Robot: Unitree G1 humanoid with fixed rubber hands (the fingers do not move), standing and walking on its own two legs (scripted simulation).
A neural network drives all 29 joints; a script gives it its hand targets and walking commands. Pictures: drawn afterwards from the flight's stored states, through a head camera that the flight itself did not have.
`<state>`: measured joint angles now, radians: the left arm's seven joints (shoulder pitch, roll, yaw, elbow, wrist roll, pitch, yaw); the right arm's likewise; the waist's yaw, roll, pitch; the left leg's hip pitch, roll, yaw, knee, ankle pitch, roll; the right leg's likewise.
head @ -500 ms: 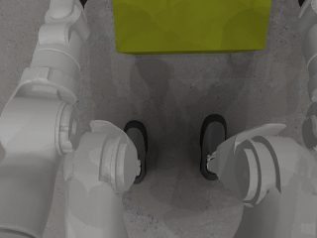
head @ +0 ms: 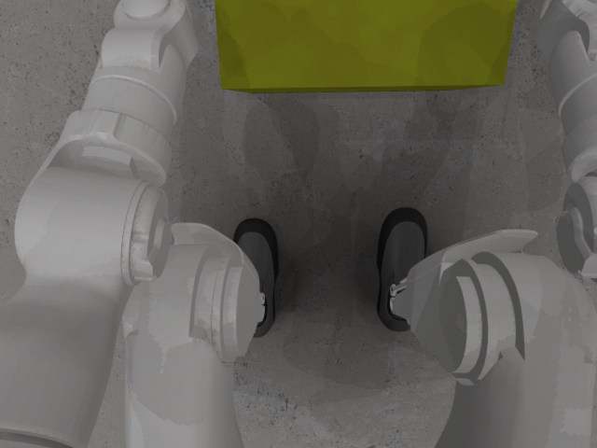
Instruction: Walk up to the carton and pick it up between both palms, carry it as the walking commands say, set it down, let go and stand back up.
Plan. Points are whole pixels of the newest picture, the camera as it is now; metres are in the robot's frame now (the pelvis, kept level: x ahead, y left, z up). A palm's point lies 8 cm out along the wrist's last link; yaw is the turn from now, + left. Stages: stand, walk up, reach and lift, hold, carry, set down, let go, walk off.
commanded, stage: reach and lift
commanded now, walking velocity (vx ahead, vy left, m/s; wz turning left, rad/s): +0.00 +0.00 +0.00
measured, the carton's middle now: out of the picture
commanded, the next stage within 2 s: none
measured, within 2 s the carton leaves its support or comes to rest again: leaves its support in 0.78 s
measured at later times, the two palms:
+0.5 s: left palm out of the picture +0.55 +0.14 -0.19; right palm out of the picture +0.54 -0.22 -0.20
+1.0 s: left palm out of the picture +0.55 +0.14 -0.15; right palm out of the picture +0.54 -0.22 -0.15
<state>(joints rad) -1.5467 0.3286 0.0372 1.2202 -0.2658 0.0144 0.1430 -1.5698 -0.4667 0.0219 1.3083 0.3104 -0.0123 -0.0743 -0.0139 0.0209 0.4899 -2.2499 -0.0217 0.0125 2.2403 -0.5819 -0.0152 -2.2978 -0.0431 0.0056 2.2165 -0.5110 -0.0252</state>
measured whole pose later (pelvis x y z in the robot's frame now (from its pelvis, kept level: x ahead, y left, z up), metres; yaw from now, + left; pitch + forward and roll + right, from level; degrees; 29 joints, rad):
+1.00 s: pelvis +0.00 +0.00 +0.00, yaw +0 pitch +35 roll +1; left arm -1.45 0.31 0.11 1.10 -0.21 0.15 0.17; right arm -1.50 -0.43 -0.03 1.18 0.23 0.14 -0.09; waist -0.03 0.03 0.36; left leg -2.27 -0.06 -0.01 2.23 -0.56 -0.03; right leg -2.30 -0.01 0.01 2.20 -0.50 0.00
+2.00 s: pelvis +0.01 +0.00 +0.07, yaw +0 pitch +48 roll +2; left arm -1.15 0.11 0.38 0.75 0.05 0.32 0.20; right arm -1.18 -0.21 -0.33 0.80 -0.06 0.34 -0.13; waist -0.02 0.02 -0.09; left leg -2.23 -0.10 -0.03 1.95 -0.55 -0.05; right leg -2.28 0.06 0.05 1.93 -0.49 0.03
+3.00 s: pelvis +0.03 +0.00 +0.19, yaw -1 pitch +43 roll +2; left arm -0.90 0.03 0.42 0.70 0.14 0.36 0.10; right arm -0.94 -0.10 -0.39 0.74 -0.15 0.37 -0.09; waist 0.00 0.00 -0.25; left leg -1.82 -0.10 -0.06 1.56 -0.50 -0.05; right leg -1.86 0.09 0.08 1.55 -0.44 0.03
